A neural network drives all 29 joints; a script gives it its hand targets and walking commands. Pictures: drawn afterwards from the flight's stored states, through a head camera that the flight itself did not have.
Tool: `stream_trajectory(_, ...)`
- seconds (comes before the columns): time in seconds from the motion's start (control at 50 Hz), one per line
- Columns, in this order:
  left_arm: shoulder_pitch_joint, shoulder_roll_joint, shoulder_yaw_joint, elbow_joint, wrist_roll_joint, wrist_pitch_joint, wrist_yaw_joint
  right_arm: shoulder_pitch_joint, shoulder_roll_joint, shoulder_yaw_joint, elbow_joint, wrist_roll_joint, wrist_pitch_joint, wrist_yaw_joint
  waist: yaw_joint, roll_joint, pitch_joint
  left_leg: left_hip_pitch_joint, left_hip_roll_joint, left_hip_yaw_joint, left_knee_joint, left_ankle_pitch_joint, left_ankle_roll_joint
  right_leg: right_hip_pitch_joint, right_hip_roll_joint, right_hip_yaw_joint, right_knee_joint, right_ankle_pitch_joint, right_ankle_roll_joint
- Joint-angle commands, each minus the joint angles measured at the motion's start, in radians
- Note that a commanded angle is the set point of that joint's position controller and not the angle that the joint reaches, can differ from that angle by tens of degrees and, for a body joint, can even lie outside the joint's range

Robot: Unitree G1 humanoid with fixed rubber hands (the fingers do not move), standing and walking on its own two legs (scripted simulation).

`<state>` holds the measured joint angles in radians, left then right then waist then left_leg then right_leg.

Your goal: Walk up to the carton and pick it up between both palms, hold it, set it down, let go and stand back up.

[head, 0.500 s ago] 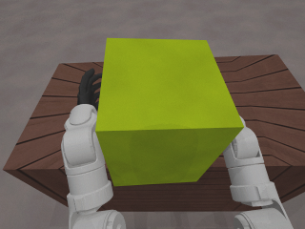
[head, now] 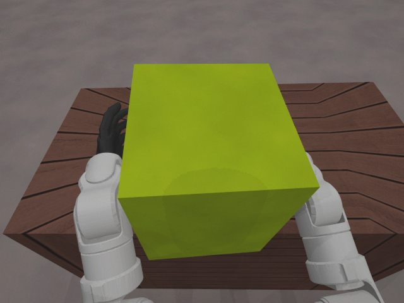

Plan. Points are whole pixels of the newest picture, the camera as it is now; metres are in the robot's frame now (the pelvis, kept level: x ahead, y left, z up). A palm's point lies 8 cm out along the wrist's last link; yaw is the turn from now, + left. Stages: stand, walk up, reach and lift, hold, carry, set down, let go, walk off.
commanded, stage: hold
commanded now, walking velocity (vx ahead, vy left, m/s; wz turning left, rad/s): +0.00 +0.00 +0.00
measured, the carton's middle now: (204, 169) +0.32 -0.01 +0.14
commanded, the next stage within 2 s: none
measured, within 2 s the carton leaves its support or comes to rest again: neither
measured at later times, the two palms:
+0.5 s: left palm (128, 151) +0.34 +0.11 +0.17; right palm (303, 153) +0.34 -0.18 +0.13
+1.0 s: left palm (114, 151) +0.35 +0.14 +0.17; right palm (287, 145) +0.35 -0.15 +0.14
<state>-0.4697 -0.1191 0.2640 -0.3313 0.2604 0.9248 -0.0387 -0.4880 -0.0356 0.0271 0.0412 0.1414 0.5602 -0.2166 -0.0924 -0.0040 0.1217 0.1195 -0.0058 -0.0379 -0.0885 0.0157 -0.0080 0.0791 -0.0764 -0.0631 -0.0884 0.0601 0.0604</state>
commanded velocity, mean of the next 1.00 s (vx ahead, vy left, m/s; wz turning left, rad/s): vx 0.00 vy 0.00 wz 0.00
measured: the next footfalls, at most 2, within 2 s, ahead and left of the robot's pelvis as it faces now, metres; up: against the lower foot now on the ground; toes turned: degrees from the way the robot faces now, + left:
none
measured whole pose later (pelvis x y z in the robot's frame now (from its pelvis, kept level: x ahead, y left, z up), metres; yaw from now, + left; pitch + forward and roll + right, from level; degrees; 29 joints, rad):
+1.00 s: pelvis +0.00 +0.00 +0.00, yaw +0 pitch -2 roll +0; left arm -0.49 -0.12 0.28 -0.29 0.26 0.90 -0.04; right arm -0.52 -0.03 0.01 0.08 0.13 0.55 -0.21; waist -0.09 0.00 0.12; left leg 0.10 0.00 -0.04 -0.09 0.02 -0.01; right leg 0.06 -0.07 -0.06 -0.09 0.07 0.06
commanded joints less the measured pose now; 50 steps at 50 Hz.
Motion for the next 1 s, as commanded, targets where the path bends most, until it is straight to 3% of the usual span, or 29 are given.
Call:
stream_trajectory(0.0,-0.525,-0.354,-0.509,-0.171,-0.180,-0.002,-0.132,-0.676,0.362,0.350,-0.358,0.112,-0.067,0.080,-0.027,0.052,-0.605,0.131,-0.041,0.035,0.107,0.525,-0.071,0.271,0.129,0.003,0.073,0.323,-0.012)
stream_trajectory(0.06,-0.507,-0.341,-0.512,-0.177,-0.171,0.025,-0.130,-0.666,0.334,0.331,-0.361,0.119,-0.059,0.088,-0.028,0.076,-0.583,0.165,-0.035,0.037,0.112,0.529,-0.079,0.246,0.128,0.003,0.053,0.285,-0.019)
stream_trajectory(0.2,-0.493,-0.337,-0.484,-0.178,-0.155,0.047,-0.128,-0.696,0.320,0.331,-0.400,0.121,-0.057,0.104,-0.011,0.041,-0.601,0.157,-0.028,0.044,0.087,0.513,-0.064,0.304,0.127,0.013,0.060,0.293,-0.012)
stream_trajectory(0.28,-0.531,-0.326,-0.455,-0.142,-0.147,0.039,-0.129,-0.728,0.330,0.320,-0.370,0.105,-0.058,0.109,0.006,0.014,-0.566,0.084,-0.030,0.056,0.049,0.388,-0.043,0.337,0.116,0.020,0.065,0.250,0.004)
stream_trajectory(0.4,-0.589,-0.317,-0.375,-0.043,-0.125,-0.010,-0.134,-0.791,0.363,0.317,-0.301,0.073,-0.069,0.116,0.045,-0.051,-0.544,-0.042,-0.027,0.070,-0.030,0.180,0.020,0.417,0.095,0.033,0.084,0.182,0.025)
stream_trajectory(0.46,-0.626,-0.312,-0.362,0.009,-0.116,-0.044,-0.136,-0.819,0.393,0.317,-0.269,0.068,-0.082,0.113,0.060,-0.044,-0.556,-0.090,-0.030,0.077,-0.046,0.118,0.037,0.420,0.090,0.038,0.091,0.129,0.028)
stream_trajectory(0.6,-0.704,-0.315,-0.340,0.065,-0.118,-0.113,-0.134,-0.848,0.433,0.296,-0.167,0.031,-0.105,0.106,0.057,-0.024,-0.599,-0.114,-0.031,0.075,-0.048,0.069,0.049,0.402,0.085,0.034,0.101,0.084,0.027)
stream_trajectory(0.7,-0.700,-0.337,-0.376,0.067,-0.139,-0.133,-0.135,-0.822,0.441,0.283,-0.141,0.021,-0.113,0.099,0.029,-0.007,-0.616,-0.093,-0.037,0.068,-0.018,0.125,0.026,0.360,0.092,0.027,0.096,0.115,0.017)
stream_trajectory(0.82,-0.634,-0.362,-0.437,-0.022,-0.165,-0.113,-0.134,-0.770,0.443,0.343,-0.228,0.064,-0.105,0.083,0.002,-0.006,-0.691,0.006,-0.055,0.051,0.038,0.351,-0.009,0.380,0.111,0.016,0.115,0.337,0.016)
stream_trajectory(0.9,-0.598,-0.342,-0.464,-0.068,-0.176,-0.074,-0.139,-0.734,0.417,0.355,-0.267,0.081,-0.087,0.073,-0.012,0.004,-0.646,0.040,-0.056,0.047,0.061,0.403,-0.028,0.343,0.117,0.014,0.103,0.351,0.010)
stream_trajectory(0.98,-0.569,-0.357,-0.510,-0.143,-0.185,-0.039,-0.136,-0.690,0.398,0.362,-0.309,0.104,-0.075,0.078,-0.025,0.061,-0.650,0.099,-0.049,0.044,0.088,0.481,-0.055,0.308,0.124,0.005,0.087,0.349,-0.001)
